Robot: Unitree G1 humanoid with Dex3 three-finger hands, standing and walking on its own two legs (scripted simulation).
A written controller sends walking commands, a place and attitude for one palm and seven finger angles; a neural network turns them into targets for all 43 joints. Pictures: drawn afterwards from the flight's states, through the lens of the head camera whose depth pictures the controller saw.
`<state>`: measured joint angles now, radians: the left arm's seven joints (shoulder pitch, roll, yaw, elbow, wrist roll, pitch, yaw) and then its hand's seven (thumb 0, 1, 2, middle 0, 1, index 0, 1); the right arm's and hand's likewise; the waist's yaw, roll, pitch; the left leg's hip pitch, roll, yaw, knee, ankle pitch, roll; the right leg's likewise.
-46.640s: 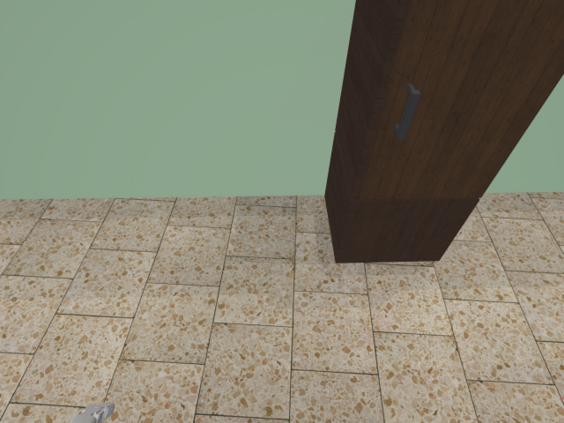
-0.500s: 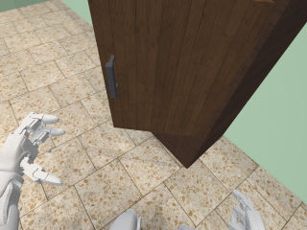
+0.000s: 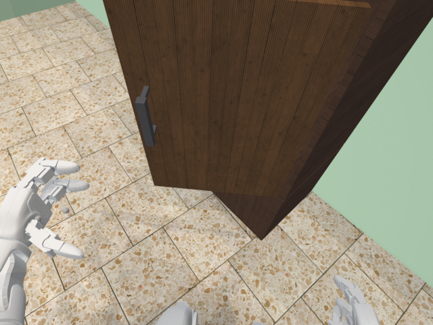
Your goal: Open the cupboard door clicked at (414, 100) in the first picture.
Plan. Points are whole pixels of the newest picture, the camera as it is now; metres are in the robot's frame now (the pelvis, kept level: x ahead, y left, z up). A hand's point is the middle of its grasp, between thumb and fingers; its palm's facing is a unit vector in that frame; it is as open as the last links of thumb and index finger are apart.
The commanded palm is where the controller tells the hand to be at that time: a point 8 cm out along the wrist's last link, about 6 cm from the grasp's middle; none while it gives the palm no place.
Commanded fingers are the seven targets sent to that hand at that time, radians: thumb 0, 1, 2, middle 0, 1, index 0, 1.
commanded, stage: raise the hand with hooked fingers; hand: left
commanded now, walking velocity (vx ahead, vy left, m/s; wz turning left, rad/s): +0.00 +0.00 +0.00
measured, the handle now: (148, 117) +0.52 +0.19 +0.05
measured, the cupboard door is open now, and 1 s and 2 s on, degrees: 43 43 43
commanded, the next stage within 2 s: move the hooked fingers beside the handle in 0.10 s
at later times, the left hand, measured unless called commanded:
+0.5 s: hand (81, 194) +0.31 +0.26 +0.06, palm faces -0.01 -1.00 -0.04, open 14.0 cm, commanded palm +0.30 +0.31 +0.06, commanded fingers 0.00 -0.50 0.30 -0.30 -1.20 -0.30 -1.20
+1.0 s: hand (94, 168) +0.37 +0.26 +0.05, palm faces -0.03 -1.00 -0.02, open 14.0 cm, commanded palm +0.35 +0.30 +0.06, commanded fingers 0.00 -0.50 0.30 -0.30 -1.20 -0.30 -1.20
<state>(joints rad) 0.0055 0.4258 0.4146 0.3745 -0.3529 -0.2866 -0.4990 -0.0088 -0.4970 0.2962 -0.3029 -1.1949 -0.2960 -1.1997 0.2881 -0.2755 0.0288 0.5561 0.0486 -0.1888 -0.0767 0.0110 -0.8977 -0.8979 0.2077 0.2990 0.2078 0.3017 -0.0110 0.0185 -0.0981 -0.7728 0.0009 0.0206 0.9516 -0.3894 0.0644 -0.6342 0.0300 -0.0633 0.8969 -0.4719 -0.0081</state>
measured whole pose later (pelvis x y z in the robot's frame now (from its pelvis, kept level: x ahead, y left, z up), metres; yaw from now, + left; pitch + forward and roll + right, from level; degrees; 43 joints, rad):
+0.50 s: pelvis -0.01 -0.01 -0.01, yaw +0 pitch +13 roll -3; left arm -0.18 0.46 0.41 0.55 -0.33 -0.28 -0.52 -0.01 -0.50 0.30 -0.30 -1.20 -0.30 -1.20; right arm 0.28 -0.28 0.04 0.58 0.06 -0.16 -0.10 0.01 -0.90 -0.90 0.21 0.30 0.21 0.30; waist -0.02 0.02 -0.10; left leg -0.81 0.01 0.01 0.98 -0.39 0.05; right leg -0.68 0.04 -0.08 0.93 -0.48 -0.03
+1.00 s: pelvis +0.00 +0.00 -0.01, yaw -1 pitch +15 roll -3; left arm -0.34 0.47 0.41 0.70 -0.29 -0.32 -0.49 -0.01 -0.50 0.30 -0.30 -1.20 -0.30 -1.20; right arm 0.32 -0.28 0.02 0.60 0.05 -0.10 -0.08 0.01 -0.90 -0.90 0.21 0.30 0.21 0.30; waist -0.05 0.02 -0.11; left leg -0.85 0.01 0.03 0.99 -0.41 0.06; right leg -0.71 0.04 -0.06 0.93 -0.49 -0.01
